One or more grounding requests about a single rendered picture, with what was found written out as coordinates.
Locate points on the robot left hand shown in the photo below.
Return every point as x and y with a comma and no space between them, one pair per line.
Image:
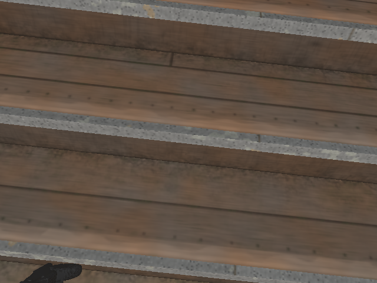
54,273

